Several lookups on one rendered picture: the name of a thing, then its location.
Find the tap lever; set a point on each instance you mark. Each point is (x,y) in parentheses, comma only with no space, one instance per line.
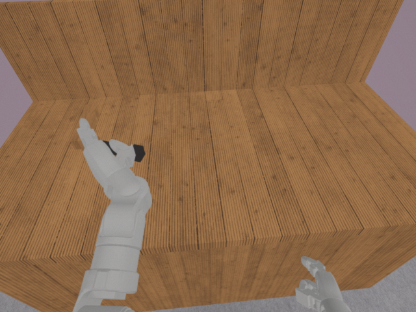
(139,151)

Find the robot left forearm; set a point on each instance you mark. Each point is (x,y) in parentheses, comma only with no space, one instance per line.
(113,272)

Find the counter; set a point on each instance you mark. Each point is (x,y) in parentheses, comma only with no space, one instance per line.
(263,143)

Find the right robot hand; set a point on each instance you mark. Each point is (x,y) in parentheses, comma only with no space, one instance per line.
(310,294)

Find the robot right forearm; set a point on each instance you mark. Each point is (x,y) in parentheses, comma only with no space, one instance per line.
(333,305)

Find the left robot hand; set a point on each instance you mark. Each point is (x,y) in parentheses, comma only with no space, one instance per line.
(98,155)

